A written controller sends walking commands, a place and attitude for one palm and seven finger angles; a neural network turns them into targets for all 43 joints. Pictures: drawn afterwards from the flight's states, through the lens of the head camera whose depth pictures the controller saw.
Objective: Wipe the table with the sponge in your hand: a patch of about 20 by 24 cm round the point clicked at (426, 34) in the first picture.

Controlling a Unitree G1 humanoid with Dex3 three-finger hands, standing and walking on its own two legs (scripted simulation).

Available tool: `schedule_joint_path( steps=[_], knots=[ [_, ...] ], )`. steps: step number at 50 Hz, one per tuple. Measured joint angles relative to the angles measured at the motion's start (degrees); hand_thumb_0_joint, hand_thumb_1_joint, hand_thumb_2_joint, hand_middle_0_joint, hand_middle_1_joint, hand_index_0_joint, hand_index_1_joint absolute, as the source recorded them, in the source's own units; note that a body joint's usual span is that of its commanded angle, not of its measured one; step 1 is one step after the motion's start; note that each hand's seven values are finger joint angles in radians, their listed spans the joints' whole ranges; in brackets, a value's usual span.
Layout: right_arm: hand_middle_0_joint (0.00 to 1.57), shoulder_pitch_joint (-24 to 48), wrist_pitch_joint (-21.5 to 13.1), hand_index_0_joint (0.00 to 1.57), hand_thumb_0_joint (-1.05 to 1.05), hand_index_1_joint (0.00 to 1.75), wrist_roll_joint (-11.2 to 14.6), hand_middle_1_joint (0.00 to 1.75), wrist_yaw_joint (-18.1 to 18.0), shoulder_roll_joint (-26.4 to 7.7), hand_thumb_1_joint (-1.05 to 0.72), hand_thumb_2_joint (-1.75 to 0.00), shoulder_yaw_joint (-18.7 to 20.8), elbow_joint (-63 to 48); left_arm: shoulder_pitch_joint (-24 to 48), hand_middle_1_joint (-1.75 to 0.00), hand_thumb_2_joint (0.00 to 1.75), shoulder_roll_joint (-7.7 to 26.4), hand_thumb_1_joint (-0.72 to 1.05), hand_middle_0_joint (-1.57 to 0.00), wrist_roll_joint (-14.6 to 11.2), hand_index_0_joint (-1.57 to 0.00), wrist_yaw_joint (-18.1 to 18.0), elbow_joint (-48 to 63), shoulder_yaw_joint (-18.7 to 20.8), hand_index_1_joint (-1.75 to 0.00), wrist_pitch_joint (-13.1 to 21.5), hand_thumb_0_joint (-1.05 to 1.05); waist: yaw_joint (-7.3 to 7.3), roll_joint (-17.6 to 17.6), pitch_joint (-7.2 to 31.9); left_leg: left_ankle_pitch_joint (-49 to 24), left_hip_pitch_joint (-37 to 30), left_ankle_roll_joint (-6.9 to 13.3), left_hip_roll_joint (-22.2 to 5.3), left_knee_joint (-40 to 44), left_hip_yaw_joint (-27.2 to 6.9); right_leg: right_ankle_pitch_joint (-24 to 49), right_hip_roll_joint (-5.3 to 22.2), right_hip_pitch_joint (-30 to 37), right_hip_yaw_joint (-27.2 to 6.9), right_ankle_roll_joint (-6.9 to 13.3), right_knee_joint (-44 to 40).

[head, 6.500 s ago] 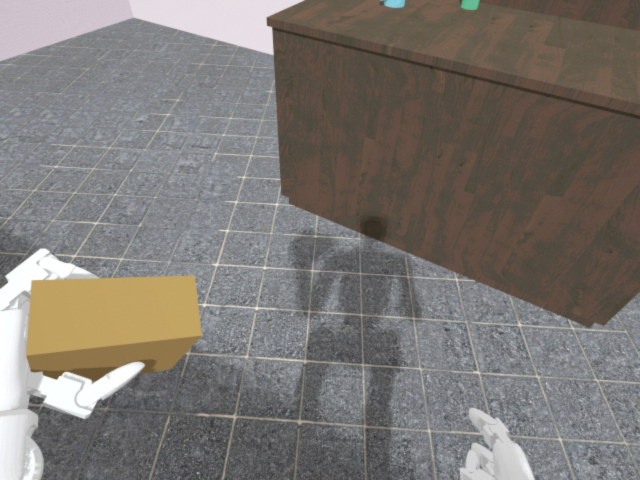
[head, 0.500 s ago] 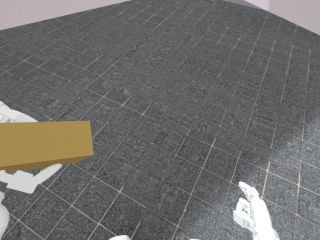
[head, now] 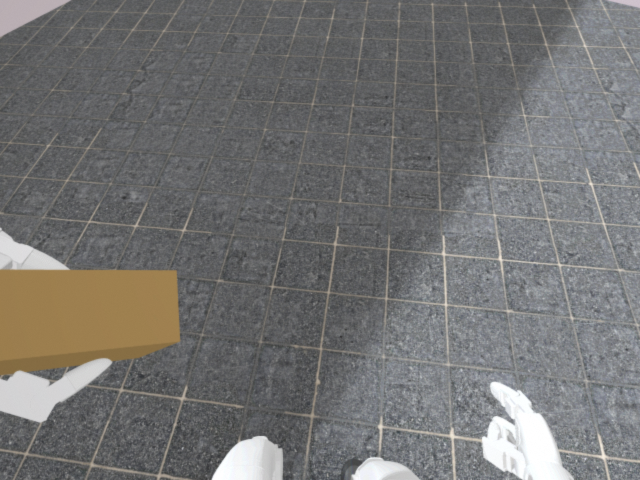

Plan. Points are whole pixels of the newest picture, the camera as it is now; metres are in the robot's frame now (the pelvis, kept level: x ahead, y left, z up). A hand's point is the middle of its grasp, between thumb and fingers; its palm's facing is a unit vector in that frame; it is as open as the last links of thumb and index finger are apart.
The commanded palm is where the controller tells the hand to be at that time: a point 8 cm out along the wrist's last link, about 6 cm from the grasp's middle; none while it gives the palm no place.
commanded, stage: turn to face it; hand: left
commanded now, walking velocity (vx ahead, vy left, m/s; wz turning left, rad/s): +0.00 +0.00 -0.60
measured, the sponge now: (105, 322) +0.24 +0.19 +0.15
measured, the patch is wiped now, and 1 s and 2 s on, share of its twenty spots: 0.00 0.00 0.00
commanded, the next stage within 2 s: none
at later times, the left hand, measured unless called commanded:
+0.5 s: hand (142, 340) +0.22 +0.15 +0.16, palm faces +0.17 -0.86 -0.48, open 10.3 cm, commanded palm +0.18 +0.20 +0.18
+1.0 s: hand (239, 394) +0.18 +0.07 +0.16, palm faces -0.11 -0.89 -0.45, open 10.3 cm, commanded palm +0.15 +0.12 +0.18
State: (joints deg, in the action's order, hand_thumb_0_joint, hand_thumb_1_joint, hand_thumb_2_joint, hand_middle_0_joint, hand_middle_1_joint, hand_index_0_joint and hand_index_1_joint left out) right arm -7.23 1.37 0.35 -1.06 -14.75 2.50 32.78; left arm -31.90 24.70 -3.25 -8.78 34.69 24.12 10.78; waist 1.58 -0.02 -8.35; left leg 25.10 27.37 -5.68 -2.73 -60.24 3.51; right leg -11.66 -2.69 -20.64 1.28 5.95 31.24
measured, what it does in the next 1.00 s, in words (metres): walks backwards, turning right: left foot, then right foot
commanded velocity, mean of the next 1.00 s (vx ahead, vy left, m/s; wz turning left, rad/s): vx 0.00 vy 0.00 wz -0.60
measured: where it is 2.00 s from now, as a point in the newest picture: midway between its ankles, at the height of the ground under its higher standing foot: outside the picture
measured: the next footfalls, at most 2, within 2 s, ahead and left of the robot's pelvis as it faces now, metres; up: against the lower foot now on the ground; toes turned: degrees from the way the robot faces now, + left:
left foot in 0.24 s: +0.00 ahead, +0.15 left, +0.00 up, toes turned -4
right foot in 0.50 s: -0.04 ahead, -0.14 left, +0.00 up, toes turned -23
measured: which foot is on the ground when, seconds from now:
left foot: up 0.00-0.22, down 0.24-0.52, up 0.54-0.86, down 0.88-1.00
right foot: down 0.00-0.26, up 0.28-0.48, down 0.50-0.90, up 0.92-1.00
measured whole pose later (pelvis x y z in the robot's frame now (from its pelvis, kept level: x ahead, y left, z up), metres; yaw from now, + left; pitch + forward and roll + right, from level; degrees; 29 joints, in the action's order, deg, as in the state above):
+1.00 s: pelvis -0.14 -0.02 -0.01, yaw -35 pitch -1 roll +1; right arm -10.6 1.3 0.6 -1.3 -12.7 1.8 29.5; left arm -27.1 21.3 -0.8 -8.0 30.4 21.9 9.6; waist -2.1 2.1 -5.1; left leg 17.2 14.2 -1.7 -4.6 -32.6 7.2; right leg -22.9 -3.5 -31.2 -0.6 -1.5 58.5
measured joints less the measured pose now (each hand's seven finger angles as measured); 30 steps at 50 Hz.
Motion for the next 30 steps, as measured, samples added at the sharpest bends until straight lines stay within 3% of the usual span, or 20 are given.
schedule_joint_path(
  steps=[10,12,13,15,18,20,23,25,27,30],
  knots=[
    [0.20,-1.32,1.74,0.19,0.01,0.30,0.19,0.30,0.52,-0.06,-0.90,-0.90,-0.68,-2.79,2.75,-1.37,1.01,-1.62,-0.50,-0.71,0.50,-0.72,0.09,-1.13,-2.67,-1.36,-1.10,-0.01,-2.13,3.08,5.71,0.92,-10.19,2.47,1.53,22.73,-1.32,4.93,-3.60,-2.68,-5.18,0.16,-3.01],
    [0.20,-1.59,1.67,0.19,0.01,0.30,0.10,0.30,0.62,0.26,-0.90,-0.90,-1.15,-3.61,3.20,-1.37,1.01,-1.96,-0.50,-0.71,0.72,-0.72,0.37,-0.72,-3.27,-1.36,-1.10,-0.01,-2.47,3.04,6.42,-1.30,-13.47,3.54,0.92,29.85,-0.83,5.50,-4.58,-3.91,-5.75,-0.27,-2.35],
    [0.20,-1.55,1.51,0.19,0.01,0.30,-0.05,0.30,0.54,0.75,-0.90,-0.90,-1.30,-3.86,3.81,-1.37,1.01,-1.86,-0.50,-0.71,0.87,-0.72,0.59,-0.71,-3.32,-1.36,-0.90,-0.01,-2.66,3.42,6.16,-5.96,-13.78,3.80,0.80,31.41,-0.29,4.73,-4.73,-4.71,-6.10,-1.07,-0.95],
    [0.20,-1.54,1.11,0.19,0.01,0.30,-0.15,0.30,0.25,2.22,-0.90,-0.90,-1.76,-4.14,4.73,-1.37,1.01,-1.57,-0.50,-0.71,1.39,-0.72,1.01,-1.62,-2.90,-1.36,-0.49,-0.01,-3.74,4.05,5.29,-8.34,-14.03,3.45,0.34,30.35,1.45,-4.13,-4.45,-7.47,-5.69,-4.16,7.96],
    [0.20,-2.71,-0.12,0.20,0.01,0.30,-0.01,0.30,0.29,4.44,-0.90,-0.90,-2.36,-4.26,5.31,-1.37,1.01,-1.89,-0.50,-0.71,2.07,-0.72,1.43,-3.60,-2.44,-1.36,-0.79,-0.01,-4.71,2.14,4.85,-6.71,-14.96,2.72,-2.04,28.93,2.95,-11.35,-1.86,-9.87,-1.50,-7.39,23.24],
    [0.20,-3.52,-1.15,0.20,0.01,0.30,0.33,0.30,0.82,5.28,-0.90,-0.90,-3.16,-3.90,5.67,-1.37,1.01,-3.12,-0.50,-0.71,2.04,-0.72,1.24,-4.72,-2.89,-1.36,-1.08,-0.01,-5.48,0.03,4.41,-6.22,-15.68,2.01,-4.31,28.50,4.00,-12.70,0.50,-7.84,0.91,-8.48,22.63],
    [0.21,-4.44,-2.68,0.20,0.01,0.30,0.42,0.30,1.54,6.26,-0.90,-0.90,-4.46,-3.58,6.96,-1.37,1.01,-3.99,-0.50,-0.71,2.18,-0.72,0.93,-5.64,-3.62,-1.36,-1.79,-0.01,-5.98,-2.33,3.07,-5.43,-15.85,0.54,-7.69,26.63,5.56,-11.22,2.90,-2.37,2.88,-9.21,14.03],
    [0.21,-4.97,-3.52,0.20,0.01,0.30,0.43,0.30,1.94,6.74,-0.90,-0.90,-5.07,-3.72,8.38,-1.37,1.01,-3.13,-0.50,-0.71,2.32,-0.72,0.98,-5.78,-3.73,-1.36,-2.05,-0.01,-5.59,-2.88,2.00,-4.03,-14.54,-0.73,-9.64,23.22,5.94,-7.14,3.70,2.02,3.62,-9.02,6.82],
    [0.21,-3.95,-3.70,0.20,0.01,0.30,0.52,0.30,2.08,6.06,-0.90,-0.90,-5.03,-3.00,10.58,-1.37,1.01,-3.11,-0.50,-0.71,2.70,-0.72,1.08,-6.02,-4.24,-1.36,-1.76,-0.01,-4.17,-4.68,-0.27,-0.92,-11.18,-0.37,-11.45,16.13,3.61,-5.58,1.74,1.80,4.80,-5.47,6.86],
    [0.21,-0.95,-1.87,0.20,0.01,0.31,0.44,0.30,1.86,4.70,-0.90,-0.90,-4.31,-1.15,9.28,-1.37,1.01,-2.60,-0.50,-0.71,1.29,-0.72,1.31,-3.64,-3.72,-1.36,-1.45,-0.01,-2.08,-2.87,-2.65,4.94,-4.25,0.06,-6.05,-0.19,-1.33,-4.98,1.26,-0.62,2.96,-2.27,7.88]
  ],
)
